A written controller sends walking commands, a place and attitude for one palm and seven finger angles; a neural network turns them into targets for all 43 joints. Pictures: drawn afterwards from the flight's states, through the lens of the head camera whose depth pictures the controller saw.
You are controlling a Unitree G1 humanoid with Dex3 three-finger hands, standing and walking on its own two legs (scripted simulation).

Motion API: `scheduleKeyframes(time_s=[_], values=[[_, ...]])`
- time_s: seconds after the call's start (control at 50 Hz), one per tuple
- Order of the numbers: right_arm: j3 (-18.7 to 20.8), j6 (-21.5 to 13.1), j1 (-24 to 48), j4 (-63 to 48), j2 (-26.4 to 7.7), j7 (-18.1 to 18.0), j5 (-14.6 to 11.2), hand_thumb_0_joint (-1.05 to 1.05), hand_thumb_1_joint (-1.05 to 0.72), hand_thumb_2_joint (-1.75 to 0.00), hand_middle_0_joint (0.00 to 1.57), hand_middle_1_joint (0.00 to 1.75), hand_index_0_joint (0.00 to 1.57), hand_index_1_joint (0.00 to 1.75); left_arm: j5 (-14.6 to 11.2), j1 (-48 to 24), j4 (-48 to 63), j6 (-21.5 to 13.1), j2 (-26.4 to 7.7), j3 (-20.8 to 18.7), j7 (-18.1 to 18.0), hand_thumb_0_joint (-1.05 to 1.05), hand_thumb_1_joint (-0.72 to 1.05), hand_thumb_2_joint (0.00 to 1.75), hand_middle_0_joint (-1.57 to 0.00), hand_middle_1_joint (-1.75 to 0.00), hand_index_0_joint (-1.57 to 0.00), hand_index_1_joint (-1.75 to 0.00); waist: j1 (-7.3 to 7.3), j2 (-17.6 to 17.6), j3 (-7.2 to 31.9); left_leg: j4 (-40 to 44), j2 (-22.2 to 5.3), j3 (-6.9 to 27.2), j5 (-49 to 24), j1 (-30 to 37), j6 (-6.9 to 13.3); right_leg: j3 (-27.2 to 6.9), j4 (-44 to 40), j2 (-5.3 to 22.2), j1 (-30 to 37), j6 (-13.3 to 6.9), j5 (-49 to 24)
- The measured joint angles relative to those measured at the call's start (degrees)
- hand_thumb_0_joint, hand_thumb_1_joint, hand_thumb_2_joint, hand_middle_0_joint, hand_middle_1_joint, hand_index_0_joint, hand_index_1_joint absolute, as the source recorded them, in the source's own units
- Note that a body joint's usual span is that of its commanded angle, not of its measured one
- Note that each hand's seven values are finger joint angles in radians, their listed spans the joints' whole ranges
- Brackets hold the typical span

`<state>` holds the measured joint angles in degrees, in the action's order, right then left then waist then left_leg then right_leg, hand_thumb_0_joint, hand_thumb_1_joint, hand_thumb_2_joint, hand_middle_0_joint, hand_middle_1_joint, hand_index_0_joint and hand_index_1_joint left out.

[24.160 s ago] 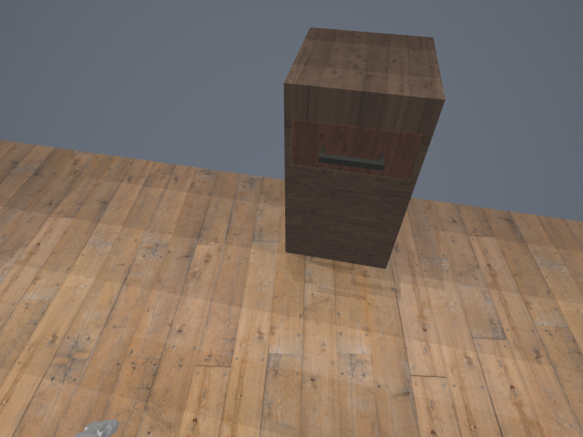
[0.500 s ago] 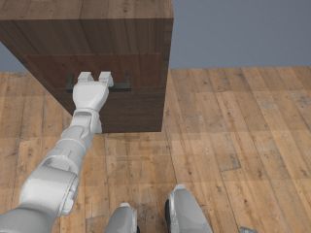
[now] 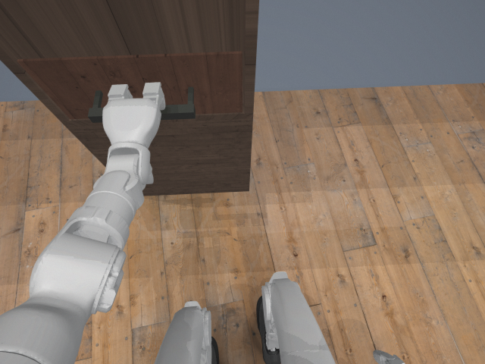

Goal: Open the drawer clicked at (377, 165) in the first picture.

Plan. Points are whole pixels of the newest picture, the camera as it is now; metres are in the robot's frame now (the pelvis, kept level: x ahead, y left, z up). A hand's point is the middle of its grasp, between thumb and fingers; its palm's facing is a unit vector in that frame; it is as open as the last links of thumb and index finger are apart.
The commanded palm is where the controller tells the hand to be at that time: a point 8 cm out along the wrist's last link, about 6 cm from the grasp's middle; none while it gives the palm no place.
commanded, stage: lower the fingers behind the handle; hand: left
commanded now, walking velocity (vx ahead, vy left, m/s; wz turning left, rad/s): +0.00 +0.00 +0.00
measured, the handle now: (143, 104) +0.60 +0.13 -0.04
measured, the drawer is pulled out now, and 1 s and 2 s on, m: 0.00 0.00 0.00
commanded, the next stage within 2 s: lift the fingers back up to retry in 0.50 s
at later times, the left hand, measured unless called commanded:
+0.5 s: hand (143, 136) +0.52 +0.13 -0.02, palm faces -0.01 +0.02 -1.00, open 13.8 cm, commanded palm +0.48 +0.15 -0.01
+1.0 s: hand (137, 133) +0.52 +0.13 -0.01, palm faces -0.08 -0.02 -1.00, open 13.9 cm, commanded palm +0.49 +0.15 +0.04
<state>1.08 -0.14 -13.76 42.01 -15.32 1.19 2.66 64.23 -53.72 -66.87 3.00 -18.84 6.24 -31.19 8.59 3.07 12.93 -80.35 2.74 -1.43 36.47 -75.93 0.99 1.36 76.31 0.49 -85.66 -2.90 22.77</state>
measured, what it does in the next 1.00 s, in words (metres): stands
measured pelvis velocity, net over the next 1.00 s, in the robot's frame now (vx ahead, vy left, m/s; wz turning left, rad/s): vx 0.00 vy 0.01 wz -0.01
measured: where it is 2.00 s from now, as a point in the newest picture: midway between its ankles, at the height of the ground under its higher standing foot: outside the picture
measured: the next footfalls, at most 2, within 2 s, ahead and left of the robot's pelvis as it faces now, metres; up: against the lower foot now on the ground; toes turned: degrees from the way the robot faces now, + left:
none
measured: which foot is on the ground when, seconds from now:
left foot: down 0.00-1.00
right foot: down 0.00-1.00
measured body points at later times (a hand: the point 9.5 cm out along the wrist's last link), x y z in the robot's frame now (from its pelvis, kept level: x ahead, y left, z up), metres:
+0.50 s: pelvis -0.02 +0.00 -0.02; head +0.14 -0.03 +0.40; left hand +0.51 +0.12 +0.03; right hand +0.02 -0.27 -0.16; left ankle +0.00 +0.11 -0.58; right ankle +0.10 -0.09 -0.58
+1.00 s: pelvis +0.00 +0.01 +0.02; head +0.16 -0.03 +0.44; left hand +0.51 +0.13 +0.04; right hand +0.03 -0.26 -0.13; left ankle +0.00 +0.11 -0.58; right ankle +0.10 -0.09 -0.58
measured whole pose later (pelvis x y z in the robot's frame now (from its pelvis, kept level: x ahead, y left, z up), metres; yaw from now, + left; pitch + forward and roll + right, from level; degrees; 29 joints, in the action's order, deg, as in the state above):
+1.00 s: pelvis +0.00 +0.01 +0.02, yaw -1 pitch +31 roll +2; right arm 1.0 -0.2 -15.2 40.7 -14.7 -0.8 1.5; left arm 62.4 -50.9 -61.8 1.4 -20.7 4.7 -25.2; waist 8.9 4.0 11.2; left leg -76.4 2.8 -1.9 35.0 -72.3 1.6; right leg 0.6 72.3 0.2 -81.9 -2.1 21.4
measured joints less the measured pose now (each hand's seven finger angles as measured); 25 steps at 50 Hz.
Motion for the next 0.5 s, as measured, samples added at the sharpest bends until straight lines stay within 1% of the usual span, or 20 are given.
scheduleKeyframes(time_s=[0.08,0.18,0.34,0.5], values=[[0.4,-0.5,-0.5,0.0,-0.6,-0.1,-0.2,0.0,-0.91,-0.9,0.2,0.3,0.2,0.3,0.4,-0.8,0.8,-0.3,-0.4,0.2,-0.4,0.0,-0.49,0.3,-0.32,-1.24,-0.3,-1.31,-0.13,-0.1,0.1,-2.2,0.1,0.0,0.3,-2.3,0.0,0.0,1.9,0.2,-2.2,-0.1,0.1],[0.5,-0.5,-0.2,0.0,-0.9,-0.1,-0.6,0.0,-0.91,-0.9,0.2,0.3,0.2,0.3,0.3,-1.7,1.6,0.7,-0.6,0.7,-0.6,0.0,-0.49,0.3,-0.3,-1.23,-0.27,-1.32,-0.09,-0.2,-0.2,-4.0,0.2,-0.2,0.3,-4.3,0.0,-0.1,3.4,0.3,-4.2,-0.1,-0.2],[-0.4,-0.7,0.3,-0.4,-0.5,-0.8,-1.5,0.0,-0.91,-0.9,0.2,0.3,0.2,0.3,-0.7,-2.9,1.1,2.4,-1.0,1.2,1.8,0.0,-0.49,0.3,-0.29,-1.2,-0.24,-1.31,0.48,0.3,-0.8,-3.9,0.3,-0.5,-0.5,-4.6,0.2,-0.4,3.2,0.4,-4.4,0.1,-1.1],[-1.2,-1.5,-0.7,-0.8,-0.3,-1.4,-1.6,0.0,-0.91,-0.9,0.2,0.3,0.2,0.3,-1.2,-3.2,1.0,0.7,-2.0,0.3,4.0,0.0,-0.49,0.3,-0.3,-1.23,-0.27,-1.31,0.85,0.3,-0.3,-4.2,0.3,-0.6,-0.4,-4.9,0.3,-0.5,3.4,0.3,-4.7,0.2,-1.0]])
